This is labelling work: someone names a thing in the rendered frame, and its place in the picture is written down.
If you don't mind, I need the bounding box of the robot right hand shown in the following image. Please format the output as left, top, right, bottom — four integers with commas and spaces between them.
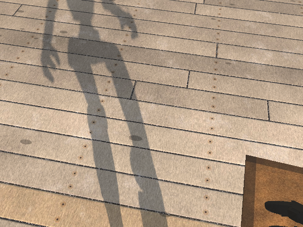
264, 201, 303, 227

